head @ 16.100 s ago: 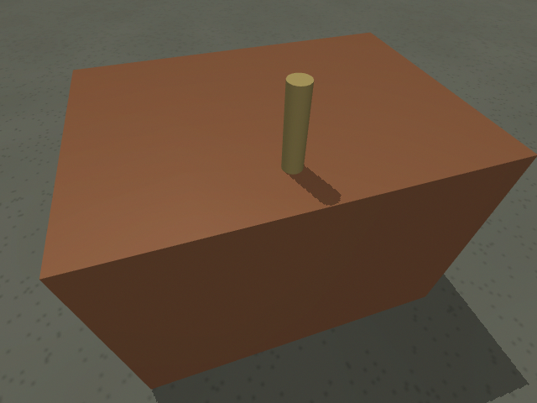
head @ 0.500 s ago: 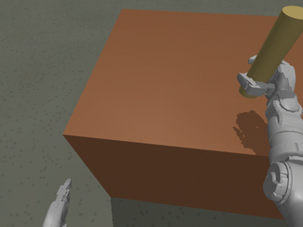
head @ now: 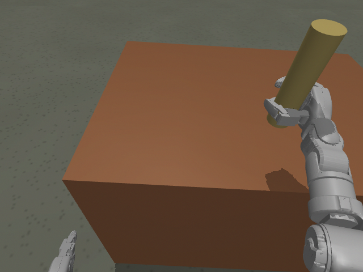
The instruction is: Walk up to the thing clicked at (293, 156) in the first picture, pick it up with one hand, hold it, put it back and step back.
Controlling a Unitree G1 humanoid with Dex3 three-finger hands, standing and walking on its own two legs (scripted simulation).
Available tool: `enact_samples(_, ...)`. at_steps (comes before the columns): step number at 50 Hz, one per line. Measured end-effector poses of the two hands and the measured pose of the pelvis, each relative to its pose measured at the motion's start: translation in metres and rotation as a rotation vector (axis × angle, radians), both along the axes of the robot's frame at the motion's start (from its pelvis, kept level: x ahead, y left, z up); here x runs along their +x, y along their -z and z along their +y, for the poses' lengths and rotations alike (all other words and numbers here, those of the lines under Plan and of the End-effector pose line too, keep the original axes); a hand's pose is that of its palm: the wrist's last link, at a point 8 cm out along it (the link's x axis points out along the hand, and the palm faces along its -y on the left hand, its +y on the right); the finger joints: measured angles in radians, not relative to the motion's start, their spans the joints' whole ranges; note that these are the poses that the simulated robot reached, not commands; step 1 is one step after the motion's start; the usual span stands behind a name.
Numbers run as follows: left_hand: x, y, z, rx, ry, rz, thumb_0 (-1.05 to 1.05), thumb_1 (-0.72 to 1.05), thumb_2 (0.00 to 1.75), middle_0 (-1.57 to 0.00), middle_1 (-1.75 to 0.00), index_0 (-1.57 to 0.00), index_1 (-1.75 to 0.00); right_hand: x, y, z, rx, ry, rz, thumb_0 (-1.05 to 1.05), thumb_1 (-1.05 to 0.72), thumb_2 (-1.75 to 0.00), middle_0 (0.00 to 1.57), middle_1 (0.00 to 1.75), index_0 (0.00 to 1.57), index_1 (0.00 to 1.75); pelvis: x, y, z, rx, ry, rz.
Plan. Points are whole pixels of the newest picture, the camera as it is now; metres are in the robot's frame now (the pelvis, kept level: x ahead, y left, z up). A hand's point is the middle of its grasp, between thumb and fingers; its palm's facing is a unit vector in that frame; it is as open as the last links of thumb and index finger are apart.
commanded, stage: lift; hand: right
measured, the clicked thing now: (298, 82) +0.43 -0.19 +0.25
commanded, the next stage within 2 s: hold in 0.92 s
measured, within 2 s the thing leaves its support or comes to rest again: neither
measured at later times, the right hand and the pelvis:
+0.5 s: hand (299, 105) +0.36 -0.17 +0.25, palm faces +0.16 +0.99 -0.01, open 7.4 cm; pelvis -0.02 +0.01 +0.01, yaw -1 degrees
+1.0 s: hand (313, 107) +0.33 -0.17 +0.27, palm faces +0.15 +0.99 -0.02, open 7.4 cm; pelvis -0.02 +0.01 +0.01, yaw -2 degrees
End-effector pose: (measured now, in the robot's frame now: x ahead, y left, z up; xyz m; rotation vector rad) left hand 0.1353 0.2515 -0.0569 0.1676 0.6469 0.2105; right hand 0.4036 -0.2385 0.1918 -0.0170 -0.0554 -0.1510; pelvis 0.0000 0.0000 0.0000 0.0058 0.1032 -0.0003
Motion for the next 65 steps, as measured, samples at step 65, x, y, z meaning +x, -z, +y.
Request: enact_samples(65,0.01,-0.002,0.005,-0.03,0.034,-0.11,-0.01,-0.54,0.05,-0.04,-0.04,-0.05,-0.05,-0.112,-0.088,0.008,-0.011,0.003,-0.02,-0.01,0.11,-1.1,0.83,1.17,0.88,1.19,-0.018,-0.01,0.006,-0.011,0.036,-0.136)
